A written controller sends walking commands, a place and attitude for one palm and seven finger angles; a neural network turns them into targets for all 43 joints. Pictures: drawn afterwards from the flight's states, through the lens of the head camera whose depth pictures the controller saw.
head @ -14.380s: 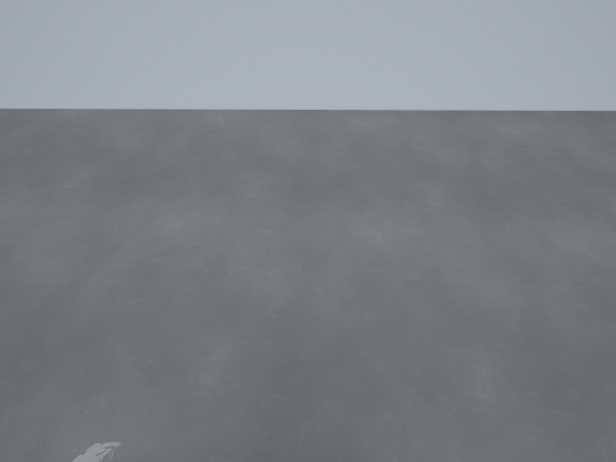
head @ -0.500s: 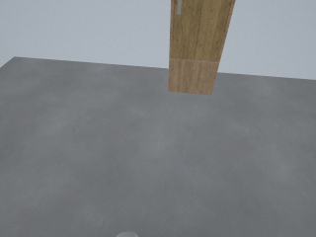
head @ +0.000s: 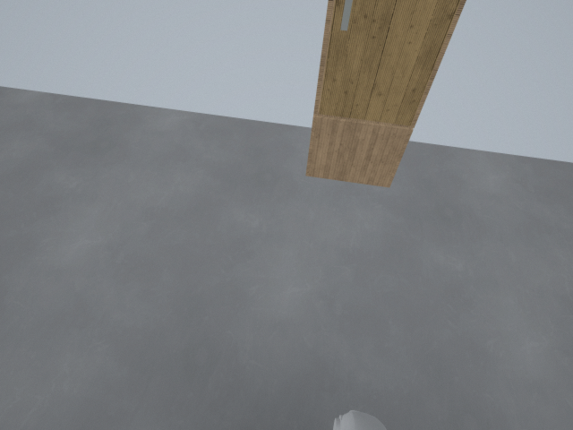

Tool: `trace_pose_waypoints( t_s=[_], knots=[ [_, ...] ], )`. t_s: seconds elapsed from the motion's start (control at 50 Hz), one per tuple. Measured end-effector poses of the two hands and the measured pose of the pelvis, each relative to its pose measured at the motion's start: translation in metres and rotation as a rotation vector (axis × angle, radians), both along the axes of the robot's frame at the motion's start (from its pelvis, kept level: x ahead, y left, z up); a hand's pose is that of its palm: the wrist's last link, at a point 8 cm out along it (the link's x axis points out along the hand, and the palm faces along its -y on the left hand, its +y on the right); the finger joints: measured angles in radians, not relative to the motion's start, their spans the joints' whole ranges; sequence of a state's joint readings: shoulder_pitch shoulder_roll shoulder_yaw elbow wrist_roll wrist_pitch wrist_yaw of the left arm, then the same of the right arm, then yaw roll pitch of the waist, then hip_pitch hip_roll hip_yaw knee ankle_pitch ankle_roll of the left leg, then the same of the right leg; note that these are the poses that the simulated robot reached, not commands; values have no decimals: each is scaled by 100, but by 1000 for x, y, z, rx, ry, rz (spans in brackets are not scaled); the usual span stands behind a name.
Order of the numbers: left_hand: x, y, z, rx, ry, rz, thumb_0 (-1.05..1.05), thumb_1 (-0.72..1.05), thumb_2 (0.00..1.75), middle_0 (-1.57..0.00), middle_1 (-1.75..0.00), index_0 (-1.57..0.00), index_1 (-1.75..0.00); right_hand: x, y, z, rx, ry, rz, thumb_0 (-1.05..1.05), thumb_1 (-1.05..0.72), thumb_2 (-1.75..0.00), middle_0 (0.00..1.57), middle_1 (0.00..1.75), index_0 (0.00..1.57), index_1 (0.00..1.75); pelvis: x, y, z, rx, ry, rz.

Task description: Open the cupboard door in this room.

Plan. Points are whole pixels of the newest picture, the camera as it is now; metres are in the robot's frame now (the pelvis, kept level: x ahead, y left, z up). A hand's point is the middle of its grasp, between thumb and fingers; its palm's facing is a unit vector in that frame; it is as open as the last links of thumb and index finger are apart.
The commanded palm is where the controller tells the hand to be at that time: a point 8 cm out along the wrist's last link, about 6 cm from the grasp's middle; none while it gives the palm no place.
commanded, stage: stand and wait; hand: left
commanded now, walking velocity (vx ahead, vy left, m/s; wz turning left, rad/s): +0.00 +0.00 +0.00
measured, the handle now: (347, 6) +1.29 -0.10 +0.05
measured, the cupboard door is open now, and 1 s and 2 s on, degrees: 0 0 0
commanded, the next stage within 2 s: look at it before walking up in 0.74 s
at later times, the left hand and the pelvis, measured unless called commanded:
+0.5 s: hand out of the picture +0.11 +0.14 -0.17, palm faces +0.06 -0.97 -0.23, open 7.2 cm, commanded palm none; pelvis +0.10 -0.04 +0.01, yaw +2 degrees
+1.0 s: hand out of the picture +0.06 +0.10 -0.17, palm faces +0.08 -0.99 -0.15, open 7.3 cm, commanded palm none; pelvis +0.09 -0.05 +0.01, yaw +2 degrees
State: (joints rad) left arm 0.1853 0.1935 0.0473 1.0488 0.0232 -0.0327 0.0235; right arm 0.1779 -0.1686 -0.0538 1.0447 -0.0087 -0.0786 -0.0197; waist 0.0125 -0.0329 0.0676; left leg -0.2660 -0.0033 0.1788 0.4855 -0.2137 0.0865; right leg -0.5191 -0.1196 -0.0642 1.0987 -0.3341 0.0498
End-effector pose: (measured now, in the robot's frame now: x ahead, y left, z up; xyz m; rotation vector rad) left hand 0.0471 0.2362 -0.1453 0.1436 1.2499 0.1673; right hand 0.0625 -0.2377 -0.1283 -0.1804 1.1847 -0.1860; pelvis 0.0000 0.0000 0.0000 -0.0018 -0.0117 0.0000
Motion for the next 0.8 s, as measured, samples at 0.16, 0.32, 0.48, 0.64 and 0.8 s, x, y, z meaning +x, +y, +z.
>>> trace_pose_waypoints(
  t_s=[0.16,0.32,0.48,0.64,0.8],
  knots=[
    [97,-15,19,18,-140,-52,0,92,90,-19,-30,-19,-30,-18,1,-14,52,150,-40,-1,-93,-90,20,29,20,30,42,-9,1,23,-13,15],
    [94,-44,15,16,-49,-33,-1,94,90,-20,-30,-20,-30,-17,10,-29,144,249,-63,0,-92,-90,20,29,20,30,76,-27,0,11,-5,21],
    [62,-46,13,26,78,32,-1,95,90,-20,-30,-20,-30,-4,9,-21,149,294,-30,0,-91,-90,20,29,20,30,94,-39,6,8,4,30],
    [22,-69,8,-20,190,64,0,92,90,-19,-30,-20,-30,20,-8,-19,107,259,-13,0,-91,-90,20,29,20,30,101,-44,7,5,-4,31],
    [4,-90,4,-70,215,80,0,91,90,-19,-30,-20,-30,33,-21,-15,71,223,5,0,-92,-90,19,29,20,30,98,-47,7,3,-15,32]
  ],
)
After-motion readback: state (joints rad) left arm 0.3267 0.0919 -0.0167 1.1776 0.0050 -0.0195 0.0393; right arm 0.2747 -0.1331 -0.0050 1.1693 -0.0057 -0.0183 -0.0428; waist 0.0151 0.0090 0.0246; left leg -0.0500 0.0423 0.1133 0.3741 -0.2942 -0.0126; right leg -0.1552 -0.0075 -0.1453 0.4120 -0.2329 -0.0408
